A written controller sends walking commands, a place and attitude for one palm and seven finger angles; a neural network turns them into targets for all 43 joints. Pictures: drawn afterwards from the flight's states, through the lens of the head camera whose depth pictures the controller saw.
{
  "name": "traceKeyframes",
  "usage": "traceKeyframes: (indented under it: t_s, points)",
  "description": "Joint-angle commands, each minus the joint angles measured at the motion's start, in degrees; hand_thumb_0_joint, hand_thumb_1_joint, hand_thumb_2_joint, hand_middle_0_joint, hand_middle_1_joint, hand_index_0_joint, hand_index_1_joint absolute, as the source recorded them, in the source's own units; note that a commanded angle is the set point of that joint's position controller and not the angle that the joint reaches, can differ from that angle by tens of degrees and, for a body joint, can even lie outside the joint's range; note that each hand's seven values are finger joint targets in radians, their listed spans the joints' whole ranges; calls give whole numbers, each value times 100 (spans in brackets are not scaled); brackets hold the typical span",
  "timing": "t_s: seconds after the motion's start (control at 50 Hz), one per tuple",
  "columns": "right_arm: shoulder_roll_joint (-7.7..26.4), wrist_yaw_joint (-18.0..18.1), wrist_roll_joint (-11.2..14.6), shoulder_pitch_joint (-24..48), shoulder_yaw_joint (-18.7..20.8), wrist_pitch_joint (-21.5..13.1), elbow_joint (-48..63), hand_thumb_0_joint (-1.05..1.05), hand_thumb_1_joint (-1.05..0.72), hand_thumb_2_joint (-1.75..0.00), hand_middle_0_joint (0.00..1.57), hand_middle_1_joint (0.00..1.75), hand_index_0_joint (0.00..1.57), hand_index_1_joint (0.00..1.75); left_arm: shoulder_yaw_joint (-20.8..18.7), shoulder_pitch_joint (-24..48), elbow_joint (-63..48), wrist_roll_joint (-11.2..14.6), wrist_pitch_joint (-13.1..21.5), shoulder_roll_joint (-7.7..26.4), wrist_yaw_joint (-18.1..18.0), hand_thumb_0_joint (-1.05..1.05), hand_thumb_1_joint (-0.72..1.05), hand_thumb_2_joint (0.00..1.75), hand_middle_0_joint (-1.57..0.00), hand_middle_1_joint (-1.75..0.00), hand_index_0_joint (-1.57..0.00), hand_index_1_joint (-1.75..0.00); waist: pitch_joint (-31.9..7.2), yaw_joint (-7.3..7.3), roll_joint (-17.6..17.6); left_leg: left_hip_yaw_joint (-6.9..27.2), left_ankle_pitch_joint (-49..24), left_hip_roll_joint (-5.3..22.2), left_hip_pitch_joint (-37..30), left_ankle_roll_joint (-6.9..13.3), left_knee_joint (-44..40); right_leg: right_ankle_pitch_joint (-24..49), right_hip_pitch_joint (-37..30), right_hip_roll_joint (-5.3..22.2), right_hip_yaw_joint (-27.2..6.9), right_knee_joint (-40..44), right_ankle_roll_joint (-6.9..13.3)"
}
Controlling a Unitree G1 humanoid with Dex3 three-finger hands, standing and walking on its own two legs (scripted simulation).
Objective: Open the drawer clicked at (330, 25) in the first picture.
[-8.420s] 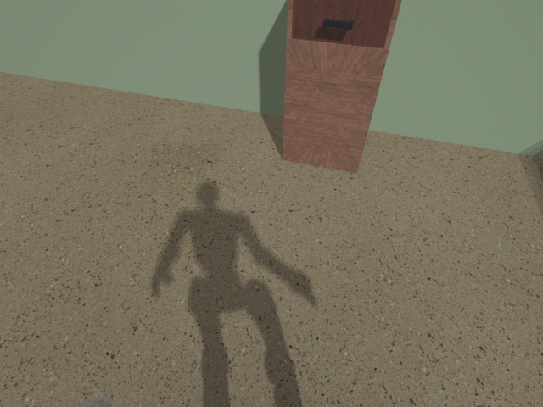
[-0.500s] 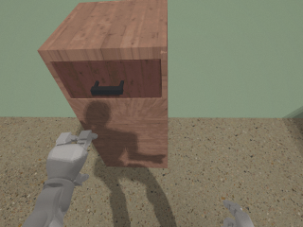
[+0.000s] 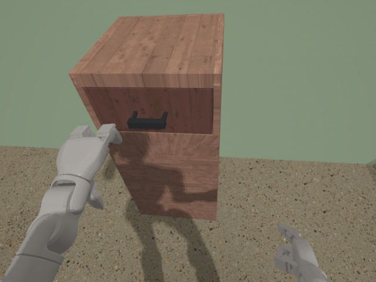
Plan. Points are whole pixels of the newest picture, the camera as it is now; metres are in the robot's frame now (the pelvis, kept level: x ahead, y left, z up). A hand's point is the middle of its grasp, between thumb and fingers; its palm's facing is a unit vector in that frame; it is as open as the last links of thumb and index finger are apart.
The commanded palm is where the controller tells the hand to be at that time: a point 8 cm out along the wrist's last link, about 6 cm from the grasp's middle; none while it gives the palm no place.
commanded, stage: raise the hand with hooked fingers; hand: left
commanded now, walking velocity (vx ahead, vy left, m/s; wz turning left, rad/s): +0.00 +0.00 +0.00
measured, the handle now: (148, 118) +0.55 +0.22 +0.01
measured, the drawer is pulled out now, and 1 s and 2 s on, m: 0.00 0.00 0.00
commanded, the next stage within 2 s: move the hooked fingers above the handle in 0.52 s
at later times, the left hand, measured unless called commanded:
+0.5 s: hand (95, 157) +0.31 +0.24 +0.12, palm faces +0.09 -0.07 -0.99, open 13.9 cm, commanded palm +0.28 +0.25 +0.18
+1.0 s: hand (109, 147) +0.34 +0.23 +0.11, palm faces +0.04 -0.03 -1.00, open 13.9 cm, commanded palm +0.33 +0.24 +0.17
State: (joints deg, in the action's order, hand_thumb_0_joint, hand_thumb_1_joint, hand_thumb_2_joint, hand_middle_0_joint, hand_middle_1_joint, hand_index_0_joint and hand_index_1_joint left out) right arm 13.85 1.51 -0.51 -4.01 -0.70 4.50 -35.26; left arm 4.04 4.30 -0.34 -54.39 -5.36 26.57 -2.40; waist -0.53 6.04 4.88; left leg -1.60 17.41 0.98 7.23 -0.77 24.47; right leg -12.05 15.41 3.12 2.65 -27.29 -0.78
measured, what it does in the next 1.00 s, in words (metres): stands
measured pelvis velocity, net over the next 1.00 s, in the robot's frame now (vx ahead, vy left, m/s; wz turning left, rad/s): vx -0.01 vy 0.00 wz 0.01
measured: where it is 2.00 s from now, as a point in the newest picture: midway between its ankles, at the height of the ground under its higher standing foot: outside the picture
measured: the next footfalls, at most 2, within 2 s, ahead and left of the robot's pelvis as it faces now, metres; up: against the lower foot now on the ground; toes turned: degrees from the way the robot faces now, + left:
none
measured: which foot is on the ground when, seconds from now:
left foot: down 0.00-1.00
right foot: down 0.00-1.00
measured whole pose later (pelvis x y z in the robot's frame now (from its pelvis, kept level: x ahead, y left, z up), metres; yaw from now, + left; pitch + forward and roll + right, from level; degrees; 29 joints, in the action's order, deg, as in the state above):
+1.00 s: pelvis -0.01 +0.00 +0.00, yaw +0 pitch +2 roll +1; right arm 14.7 1.7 0.8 -8.6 0.4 5.1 -37.4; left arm 5.2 20.7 16.6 -54.3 1.0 27.6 -1.0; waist -0.9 4.3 4.4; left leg -1.4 14.8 0.6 9.7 -0.8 22.4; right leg -9.4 17.6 3.3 2.8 -24.8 -0.6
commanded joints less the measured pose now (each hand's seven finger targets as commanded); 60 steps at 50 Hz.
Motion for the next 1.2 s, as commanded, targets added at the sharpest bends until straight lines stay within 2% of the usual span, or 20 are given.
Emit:
traceKeyframes:
  t_s: [0.0, 0.04, 0.1, 0.14, 0.16, 0.22, 0.36, 0.46, 0.58, 0.62, 0.66, 0.78, 0.86, 0.9, 0.92, 0.96, 1.02, 1.06, 1.1, 1.18]
  points:
    - [604, 33, 24, 525, 198, -203, 765, 0, -90, -90, 20, 30, 20, 30, -831, 1912, -1018, 93, 114, 1279, 30, 0, -50, 30, -30, -120, -30, -120, -1244, -116, -324, -79, -2237, -260, 299, 162, -322, 1719, -1422, -258, -58, 230, 275]
    - [636, 34, 31, 507, 203, -177, 768, 0, -90, -90, 20, 30, 20, 30, -933, 2090, -1010, 126, 147, 1438, 133, 0, -50, 30, -30, -120, -30, -120, -1402, -111, -450, -87, -2326, -260, 277, 167, -338, 1841, -1535, -253, -65, 252, 257]
    - [654, 23, 57, 484, 194, -176, 743, 0, -90, -90, 20, 30, 20, 30, -931, 2418, -838, 216, 179, 1506, 276, 0, -50, 30, -30, -120, -30, -120, -1279, -145, -330, -70, -2284, -253, 295, 155, -400, 1749, -1514, -243, -36, 313, 265]
    - [676, -8, 68, 421, 227, -151, 770, 0, -90, -90, 20, 30, 20, 30, -929, 2044, -640, 270, 197, 1416, 389, 0, -50, 30, -30, -120, -30, -120, -1298, -78, -497, -91, -2405, -248, 337, 159, -403, 1870, -1571, -249, -22, 302, 257]
    - [703, -42, 87, 443, 230, -151, 811, 0, -90, -90, 20, 30, 20, 30, -995, 1888, -658, 308, 214, 1440, 439, 0, -50, 30, -30, -120, -30, -120, -1371, -53, -415, -86, -2420, -243, 331, 148, -414, 1876, -1633, -264, -52, 309, 265]
    - [732, -88, 77, 424, 250, -111, 858, 0, -90, -90, 20, 30, 20, 30, -941, 1840, -824, 349, 339, 1379, 503, 0, -50, 30, -30, -120, -30, -120, -1282, -50, -507, -103, -2357, -235, 414, 150, -447, 1791, -1543, -241, -17, 314, 251]
    - [729, -107, 49, 328, 310, -182, 820, 0, -90, -90, 20, 30, 20, 30, -1412, 2009, -1230, 315, 663, 1737, 65, 0, -50, 30, -30, -120, -30, -120, -1561, 32, -271, -18, -2352, -246, 348, 128, -474, 1589, -1551, -268, -35, 303, 289]
    - [717, -118, 101, 366, 328, -205, 742, 0, -90, -90, 20, 30, 20, 30, -1261, 2060, -993, 289, 514, 1560, -159, 0, -50, 30, -30, -120, -30, -120, -1454, -18, -291, -39, -2193, -255, 400, 112, -521, 1443, -1470, -262, -27, 357, 289]
    - [720, -76, 107, 446, 289, -166, 749, 0, -90, -90, 20, 30, 20, 30, -907, 2168, -985, 212, 336, 1423, 36, 0, -50, 30, -30, -120, -30, -120, -1416, -72, -299, -44, -1954, -258, 353, 130, -601, 1149, -1454, -256, 16, 403, 280]
    - [717, -40, 116, 441, 268, -138, 716, 0, -90, -90, 20, 30, 20, 30, -683, 2297, -754, 219, 319, 1233, 122, 0, -50, 30, -30, -120, -30, -120, -1177, -152, -404, -55, -1828, -254, 378, 137, -608, 1053, -1262, -272, 36, 455, 269]
    - [724, -4, 135, 389, 262, -158, 680, 0, -90, -90, 20, 30, 20, 30, -667, 2658, -500, 192, 361, 1263, 158, 0, -50, 30, -30, -120, -30, -120, -1018, -235, -529, -32, -1576, -236, 422, 139, -633, 793, -1093, -308, 33, 527, 262]
    - [688, 72, 116, 212, 255, -185, 578, 0, -90, -90, 20, 30, 20, 30, -801, 3307, 164, 65, 590, 1493, 37, 0, -50, 30, -30, -120, -30, -120, -1239, -196, -501, -69, -1465, -293, 527, 143, -577, 749, -1175, -260, -17, 505, 260]
    - [695, 64, 111, 144, 303, -198, 591, 0, -90, -90, 20, 30, 20, 30, -872, 3574, 279, 30, 690, 1565, -82, 0, -50, 30, -30, -120, -30, -120, -1652, -160, -226, -76, -1766, -318, 481, 120, -491, 1089, -1310, -266, -52, 393, 289]
    - [689, 55, 126, 41, 311, -187, 534, 0, -90, -90, 20, 30, 20, 30, -633, 3722, 636, 13, 676, 1325, -103, 0, -50, 30, -30, -120, -30, -120, -1458, -242, -327, -84, -1749, -296, 603, 106, -493, 1080, -1148, -256, -5, 362, 296]
    - [697, 58, 133, 3, 331, -190, 566, 0, -90, -90, 20, 30, 20, 30, -610, 3718, 617, 20, 685, 1302, -110, 0, -50, 30, -30, -120, -30, -120, -1568, -217, -390, -91, -1764, -304, 568, 125, -475, 1120, -1184, -255, -17, 355, 290]
    - [744, 56, 146, -10, 352, -171, 577, 0, -90, -90, 20, 30, 20, 30, -771, 3668, 866, 2, 651, 1462, -107, 0, -50, 30, -30, -120, -30, -120, -1602, -220, -557, -123, -1746, -311, 680, 140, -455, 1166, -1268, -258, -44, 360, 276]
    - [754, 64, 156, -95, 377, -148, 575, 0, -90, -90, 20, 30, 20, 30, -710, 3694, 992, -4, 670, 1416, -103, 0, -50, 30, -30, -120, -30, -120, -1668, -208, -537, -157, -1818, -319, 739, 166, -409, 1319, -1286, -236, -59, 294, 278]
    - [782, 64, 167, -151, 393, -128, 572, 0, -90, -90, 20, 30, 20, 30, -634, 3876, 1116, -12, 689, 1347, -110, 0, -50, 30, -30, -120, -30, -120, -1617, -283, -667, -124, -1725, -316, 793, 166, -413, 1182, -1178, -260, -35, 297, 273]
    - [782, 80, 171, -244, 419, -146, 549, 0, -90, -90, 20, 30, 20, 30, -560, 4123, 1106, -38, 768, 1332, -156, 0, -50, 30, -30, -120, -30, -120, -1722, -312, -578, -141, -1739, -310, 720, 188, -365, 1209, -1104, -255, -52, 261, 272]
    - [801, 117, 188, -412, 451, -149, 497, 0, -90, -90, 20, 30, 20, 30, -805, 4389, 1490, -104, 846, 1616, -307, 0, -50, 30, -30, -120, -30, -120, -1794, -310, -558, -139, -1660, -340, 895, 206, -305, 1168, -1122, -255, -82, 208, 269]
